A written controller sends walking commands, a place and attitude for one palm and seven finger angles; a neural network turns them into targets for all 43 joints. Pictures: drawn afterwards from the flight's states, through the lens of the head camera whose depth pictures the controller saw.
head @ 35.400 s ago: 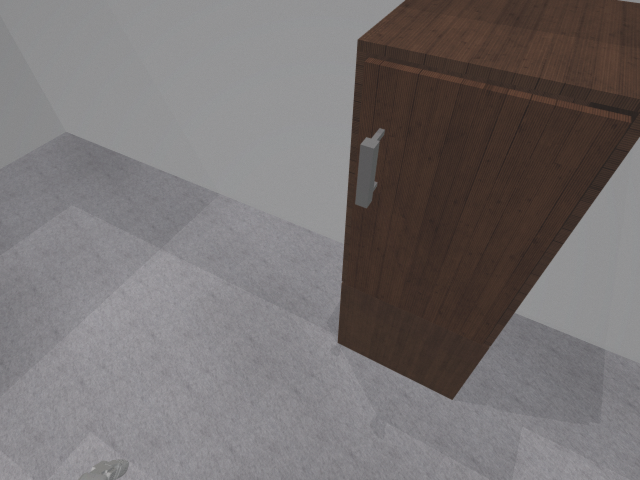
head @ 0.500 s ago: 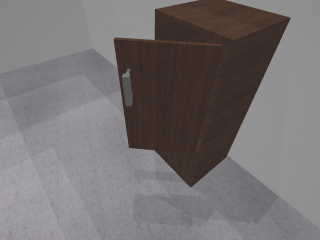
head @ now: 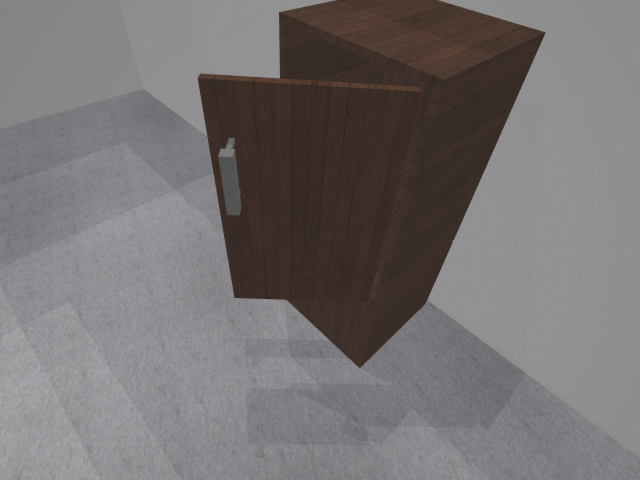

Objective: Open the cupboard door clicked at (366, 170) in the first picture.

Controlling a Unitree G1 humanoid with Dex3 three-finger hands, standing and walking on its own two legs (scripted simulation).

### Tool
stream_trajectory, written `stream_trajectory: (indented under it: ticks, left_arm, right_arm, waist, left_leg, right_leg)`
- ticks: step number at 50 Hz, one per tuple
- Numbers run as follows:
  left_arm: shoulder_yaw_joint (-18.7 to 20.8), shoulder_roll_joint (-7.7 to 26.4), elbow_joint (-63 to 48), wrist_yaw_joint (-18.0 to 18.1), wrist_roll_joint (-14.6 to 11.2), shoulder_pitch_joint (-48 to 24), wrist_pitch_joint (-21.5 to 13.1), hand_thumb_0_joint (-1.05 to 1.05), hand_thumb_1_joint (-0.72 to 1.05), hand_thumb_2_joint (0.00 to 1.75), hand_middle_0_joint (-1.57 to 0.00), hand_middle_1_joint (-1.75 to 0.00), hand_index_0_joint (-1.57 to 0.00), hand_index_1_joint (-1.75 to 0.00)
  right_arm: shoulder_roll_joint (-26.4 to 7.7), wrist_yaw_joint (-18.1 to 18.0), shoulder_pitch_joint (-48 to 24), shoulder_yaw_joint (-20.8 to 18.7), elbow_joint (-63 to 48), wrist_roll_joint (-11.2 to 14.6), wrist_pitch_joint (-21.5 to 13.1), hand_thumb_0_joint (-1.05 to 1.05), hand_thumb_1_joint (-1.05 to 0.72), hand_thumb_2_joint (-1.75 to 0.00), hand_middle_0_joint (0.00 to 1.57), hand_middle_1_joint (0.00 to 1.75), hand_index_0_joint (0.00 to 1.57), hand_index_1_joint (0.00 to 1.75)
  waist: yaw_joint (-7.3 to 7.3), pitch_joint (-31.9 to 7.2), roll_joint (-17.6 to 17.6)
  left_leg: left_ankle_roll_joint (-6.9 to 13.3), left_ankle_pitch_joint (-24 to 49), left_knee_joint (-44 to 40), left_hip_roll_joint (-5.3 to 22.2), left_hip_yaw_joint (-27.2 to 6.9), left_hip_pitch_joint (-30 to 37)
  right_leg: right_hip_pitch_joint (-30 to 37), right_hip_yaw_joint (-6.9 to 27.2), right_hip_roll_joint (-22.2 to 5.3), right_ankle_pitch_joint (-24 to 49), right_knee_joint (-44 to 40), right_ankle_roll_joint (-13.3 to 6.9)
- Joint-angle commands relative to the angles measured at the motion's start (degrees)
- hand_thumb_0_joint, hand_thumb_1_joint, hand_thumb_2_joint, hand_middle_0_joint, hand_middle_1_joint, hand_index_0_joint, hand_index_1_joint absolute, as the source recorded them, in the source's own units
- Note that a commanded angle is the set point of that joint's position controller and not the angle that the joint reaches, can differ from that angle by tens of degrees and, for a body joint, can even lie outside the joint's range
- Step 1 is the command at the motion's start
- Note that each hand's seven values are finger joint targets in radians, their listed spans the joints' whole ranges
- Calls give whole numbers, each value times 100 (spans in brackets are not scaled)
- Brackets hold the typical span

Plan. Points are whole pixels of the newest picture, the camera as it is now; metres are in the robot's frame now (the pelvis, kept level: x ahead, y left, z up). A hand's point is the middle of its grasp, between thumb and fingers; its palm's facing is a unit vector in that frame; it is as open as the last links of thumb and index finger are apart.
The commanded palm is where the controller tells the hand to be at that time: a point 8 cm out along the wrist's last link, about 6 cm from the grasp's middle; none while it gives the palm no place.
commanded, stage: shuffle to correct the standing spot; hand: left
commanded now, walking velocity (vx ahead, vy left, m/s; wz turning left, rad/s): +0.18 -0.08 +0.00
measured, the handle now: (232, 176) +0.62 +0.18 +0.04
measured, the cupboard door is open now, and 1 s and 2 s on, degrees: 46 46 46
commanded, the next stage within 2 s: come to a stop and stand still in 0.24 s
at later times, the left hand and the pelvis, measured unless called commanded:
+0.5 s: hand out of the picture +0.11 +0.13 -0.19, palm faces +0.07 -0.98 -0.19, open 7.1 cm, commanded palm none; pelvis +0.10 -0.04 -0.01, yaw +1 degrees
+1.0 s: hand out of the picture +0.11 +0.11 -0.17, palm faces +0.06 -0.97 -0.23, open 7.4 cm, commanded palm none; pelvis +0.09 -0.07 -0.01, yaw +0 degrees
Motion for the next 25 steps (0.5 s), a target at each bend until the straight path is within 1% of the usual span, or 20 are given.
stream_trajectory:
  ticks: [1, 4, 6, 8, 9, 10, 11, 12, 13, 14, 15, 16, 17, 18, 20, 21, 22, 23, 24, 25]
  left_arm:
    - [-95, -39, -428, -51, -31, -284, -35, 0, 90, 90, -20, -30, -20, -30]
    - [-104, -31, -514, -79, -41, -508, -43, 0, 90, 90, -20, -30, -20, -30]
    - [-116, -35, -561, -93, -40, -679, -70, 0, 90, 90, -20, -30, -20, -30]
    - [-106, -34, -515, -88, -62, -544, -99, 0, 90, 90, -20, -30, -20, -30]
    - [-91, -40, -435, -78, -64, -381, -119, 0, 90, 90, -20, -30, -20, -30]
    - [-86, 22, -304, -55, -71, -67, -145, 0, 90, 90, -20, -30, -20, -30]
    - [-67, 94, -161, -9, -72, 231, -189, 0, 90, 90, -20, -30, -20, -30]
    - [-36, 316, -12, 48, -71, 650, -249, 0, 90, 90, -20, -30, -20, -30]
    - [38, 745, 78, 92, -60, 1045, -270, 0, 90, 90, -20, -30, -20, -30]
    - [69, 891, 92, 112, -75, 1229, -293, 0, 90, 90, -20, -30, -20, -30]
    - [97, 720, 73, 147, -76, 1091, -350, 0, 90, 90, -20, -30, -20, -30]
    - [76, 532, -4, 157, -64, 787, -378, 0, 90, 90, -20, -30, -20, -30]
    - [33, 349, -84, 159, -50, 531, -404, 0, 90, 90, -20, -30, -20, -30]
    - [-10, 254, -153, 161, -35, 340, -418, 0, 90, 90, -20, -30, -20, -30]
    - [-72, 239, -205, 187, -5, 141, -422, 0, 90, 90, -20, -30, -20, -30]
    - [-95, 324, -205, 200, -6, 99, -380, 0, 90, 90, -20, -30, -20, -30]
    - [-110, 380, -193, 213, -37, 75, -331, 0, 90, 90, -20, -30, -20, -30]
    - [-116, 480, -164, 229, -72, 4, -274, 0, 90, 90, -20, -30, -20, -30]
    - [-119, 486, -154, 241, -88, 72, -220, 0, 90, 90, -20, -30, -20, -30]
    - [-138, 434, -217, 253, -78, 256, -156, 0, 90, 90, -20, -30, -20, -30]
  right_arm:
    - [-882, -62, 514, -210, -109, -48, -89, 0, -90, -90, 20, 30, 20, 30]
    - [-1001, -31, 423, -252, -124, -77, -57, 0, -90, -90, 20, 30, 20, 30]
    - [-1057, -13, 406, -272, -124, -92, -43, 0, -90, -90, 20, 30, 20, 30]
    - [-1132, 5, 256, -294, -130, -87, -18, 0, -90, -90, 20, 30, 20, 30]
    - [-1103, 8, 187, -287, -132, -77, -3, 0, -90, -90, 20, 30, 20, 30]
    - [-1035, 25, 90, -276, -129, -57, 9, 0, -90, -90, 20, 30, 20, 30]
    - [-870, 42, 60, -235, -138, -33, 0, 0, -90, -90, 20, 30, 20, 30]
    - [-652, 62, -34, -178, -224, 10, -25, 0, -90, -90, 20, 30, 20, 30]
    - [-454, 90, -268, -110, -428, 21, -32, 0, -90, -90, 20, 30, 20, 30]
    - [-649, 136, -734, -148, -624, -22, -17, 0, -90, -90, 20, 30, 20, 30]
    - [-703, 162, -829, -198, -717, -29, 26, 0, -90, -90, 20, 30, 20, 30]
    - [-718, 187, -854, -244, -712, -38, 42, 0, -90, -90, 20, 30, 20, 30]
    - [-691, 211, -824, -249, -672, -51, 53, 0, -90, -90, 20, 30, 20, 30]
    - [-613, 221, -747, -241, -664, -49, 69, 0, -90, -90, 20, 30, 20, 30]
    - [-442, 196, -751, -168, -682, 6, 102, 0, -90, -90, 20, 30, 20, 30]
    - [-404, 177, -757, -103, -668, 29, 111, 0, -90, -90, 20, 30, 20, 30]
    - [-406, 148, -738, -60, -628, 43, 123, 0, -90, -90, 20, 30, 20, 30]
    - [-504, 123, -607, -46, -583, 53, 134, 0, -90, -90, 20, 30, 20, 30]
    - [-741, 99, -543, -86, -573, 47, 122, 0, -90, -90, 20, 30, 20, 30]
    - [-1091, 76, -479, -181, -648, 48, 89, 0, -90, -90, 20, 30, 20, 30]
  waist:
    - [-96, 850, 559]
    - [-124, 743, 556]
    - [-167, 648, 577]
    - [-65, 531, 703]
    - [22, 516, 686]
    - [176, 412, 561]
    - [296, 372, 328]
    - [470, 289, -234]
    - [628, 479, -1192]
    - [747, 632, -982]
    - [589, 669, -1055]
    - [455, 883, -922]
    - [312, 961, -721]
    - [182, 952, -628]
    - [102, 954, -550]
    - [117, 854, -581]
    - [120, 718, -647]
    - [51, 543, -725]
    - [67, 346, -546]
    - [106, 102, 115]
  left_leg:
    - [372, -2306, -1545, 1716, -2012, 269]
    - [417, -2172, -1448, 1727, -1848, 226]
    - [443, -1931, -1317, 1691, -1831, 239]
    - [384, -1815, -1104, 1641, -1724, 93]
    - [289, -1798, -917, 1516, -1586, -76]
    - [151, -1756, -576, 1346, -1420, -340]
    - [-21, -1700, -121, 1098, -1146, -815]
    - [-221, -1835, 729, 709, -654, -1711]
    - [-437, -2088, 1969, 160, 44, -2673]
    - [-429, -2363, 3076, 278, -167, -3022]
    - [-415, -2052, 3614, 427, -383, -3038]
    - [-426, -1690, 3812, 603, -474, -3003]
    - [-474, -1343, 3805, 693, -490, -2800]
    - [-530, -1152, 3613, 710, -422, -2476]
    - [-653, -1091, 2644, 629, -302, -1718]
    - [-690, -882, 2045, 540, -224, -1240]
    - [-726, -393, 1533, 394, -123, -711]
    - [-750, 250, 932, 299, -82, -203]
    - [-715, 1364, 566, 393, -206, 289]
    - [-522, 3266, 735, 880, -578, 858]
  right_leg:
    - [-715, -6, -157, -230, -767, 57]
    - [-243, -125, -141, -444, -1403, 44]
    - [123, -211, -47, -642, -1845, 7]
    - [683, -289, 20, -636, -2351, -25]
    - [1141, -397, 118, -453, -2732, -36]
    - [1769, -454, 200, -140, -3229, -58]
    - [2523, -273, 83, -71, -3495, -149]
    - [3393, 577, -631, -678, -3778, -425]
    - [3696, 1853, -1554, -1235, -4287, -902]
    - [3316, 2389, -1982, -1434, -4645, -1253]
    - [3034, 2402, -1871, -1478, -4755, -1264]
    - [2731, 2039, -1755, -1367, -4756, -1210]
    - [2469, 1524, -1554, -827, -4672, -1110]
    - [2221, 989, -1367, -20, -4539, -1012]
    - [1860, 490, -1247, 1931, -4184, -915]
    - [1751, 276, -1118, 2584, -3903, -837]
    - [1676, 127, -931, 2859, -3639, -713]
    - [1664, 20, -772, 2821, -3304, -542]
    - [1633, 10, -609, 2674, -2876, -344]
    - [1317, -76, -383, 1974, -2409, -96]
